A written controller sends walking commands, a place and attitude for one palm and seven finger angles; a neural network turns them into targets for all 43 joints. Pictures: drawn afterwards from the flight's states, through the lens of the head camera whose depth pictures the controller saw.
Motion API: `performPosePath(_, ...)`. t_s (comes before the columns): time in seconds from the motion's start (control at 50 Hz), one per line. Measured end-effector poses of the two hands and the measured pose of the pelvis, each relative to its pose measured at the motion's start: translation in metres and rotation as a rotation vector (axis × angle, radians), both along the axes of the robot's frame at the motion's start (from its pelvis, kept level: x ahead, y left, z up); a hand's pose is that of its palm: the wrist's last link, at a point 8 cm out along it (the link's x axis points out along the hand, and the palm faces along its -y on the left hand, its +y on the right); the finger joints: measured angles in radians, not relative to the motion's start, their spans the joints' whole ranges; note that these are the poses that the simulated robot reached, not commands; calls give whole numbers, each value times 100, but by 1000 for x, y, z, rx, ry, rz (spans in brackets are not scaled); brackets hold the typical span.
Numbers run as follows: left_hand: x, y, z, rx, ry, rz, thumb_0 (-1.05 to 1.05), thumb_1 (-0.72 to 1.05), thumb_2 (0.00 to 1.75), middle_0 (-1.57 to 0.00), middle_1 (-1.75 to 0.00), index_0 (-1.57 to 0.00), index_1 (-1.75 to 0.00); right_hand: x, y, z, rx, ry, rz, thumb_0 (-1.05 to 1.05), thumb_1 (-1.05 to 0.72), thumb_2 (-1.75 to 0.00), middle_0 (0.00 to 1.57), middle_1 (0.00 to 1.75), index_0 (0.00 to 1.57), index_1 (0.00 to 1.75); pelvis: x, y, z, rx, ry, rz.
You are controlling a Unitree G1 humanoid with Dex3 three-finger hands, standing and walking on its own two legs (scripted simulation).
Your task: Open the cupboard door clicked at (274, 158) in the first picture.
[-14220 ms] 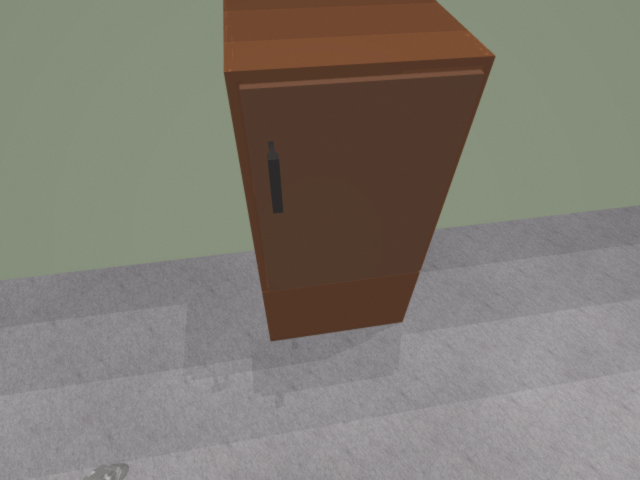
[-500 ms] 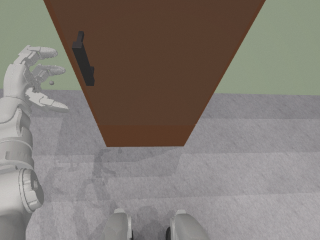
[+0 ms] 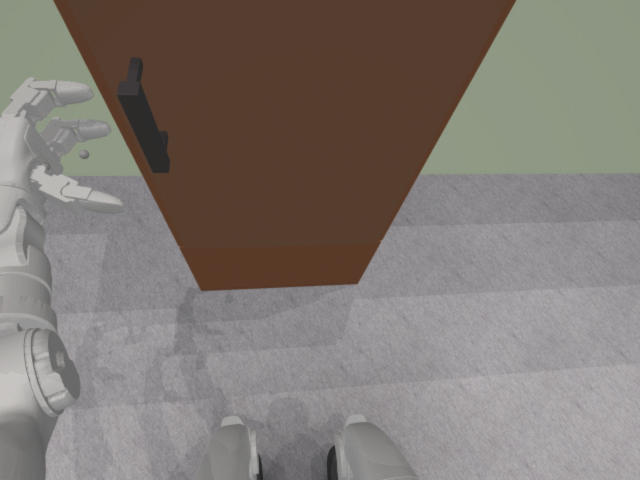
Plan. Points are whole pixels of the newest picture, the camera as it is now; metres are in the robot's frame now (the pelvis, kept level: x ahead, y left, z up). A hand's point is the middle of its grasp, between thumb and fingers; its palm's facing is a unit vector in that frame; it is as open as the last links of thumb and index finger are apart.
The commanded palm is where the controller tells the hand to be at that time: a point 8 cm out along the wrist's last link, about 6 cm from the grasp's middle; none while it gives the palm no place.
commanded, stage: move the hooked fingers beside the handle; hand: left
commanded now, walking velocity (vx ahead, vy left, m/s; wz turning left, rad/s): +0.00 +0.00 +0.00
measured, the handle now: (149, 119) +0.54 +0.18 +0.07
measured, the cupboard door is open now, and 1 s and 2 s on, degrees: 0 0 0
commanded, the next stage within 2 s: slide the fingers in behind the handle in 0.52 s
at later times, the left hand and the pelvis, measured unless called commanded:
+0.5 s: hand (91, 155) +0.48 +0.24 +0.07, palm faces +0.01 -1.00 -0.01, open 14.0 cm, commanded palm +0.46 +0.28 +0.07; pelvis -0.01 +0.00 +0.00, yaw +1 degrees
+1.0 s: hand (113, 153) +0.48 +0.22 +0.07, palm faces -0.01 -1.00 +0.00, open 14.0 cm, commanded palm +0.46 +0.26 +0.07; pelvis +0.00 +0.00 +0.00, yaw +1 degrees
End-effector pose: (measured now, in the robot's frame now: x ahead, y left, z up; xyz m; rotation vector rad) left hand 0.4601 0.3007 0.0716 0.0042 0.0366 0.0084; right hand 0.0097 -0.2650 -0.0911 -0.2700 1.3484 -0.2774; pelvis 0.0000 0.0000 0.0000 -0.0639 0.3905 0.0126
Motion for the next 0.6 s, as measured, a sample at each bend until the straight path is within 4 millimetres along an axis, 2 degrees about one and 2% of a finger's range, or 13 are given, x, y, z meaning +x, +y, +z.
performPosePath(0.16,-10,3,6,1,-19,-2,-1,-50,30,-30,-120,-30,-120,20,1,1,3,-44,26,0,-90,-90,21,30,20,30,1,0,2,-2,-18,10)
performPosePath(0.32,-11,-5,4,-1,-12,-9,-1,-50,30,-30,-120,-30,-120,33,0,0,-4,-80,60,0,-90,-90,21,30,20,30,-2,0,0,-3,-21,21)
performPosePath(0.44,-5,-9,3,6,-20,-5,-1,-50,30,-30,-120,-30,-120,28,-2,-3,-8,-79,55,0,-90,-90,21,30,20,30,-5,-1,-3,-2,-13,18)
performPosePath(0.6,-1,-7,3,11,-14,1,-1,-50,30,-30,-120,-30,-120,9,-3,-5,0,-33,22,0,-90,-90,21,30,20,30,-6,-3,-4,0,-8,9)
